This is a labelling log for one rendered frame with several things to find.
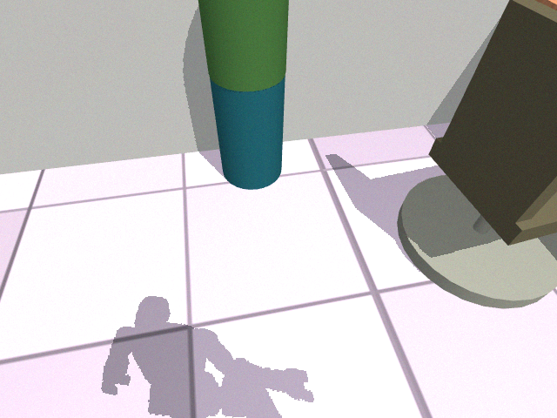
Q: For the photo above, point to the potted plant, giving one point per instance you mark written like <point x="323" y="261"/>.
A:
<point x="245" y="47"/>

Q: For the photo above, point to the office chair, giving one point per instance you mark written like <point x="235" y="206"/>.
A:
<point x="486" y="231"/>

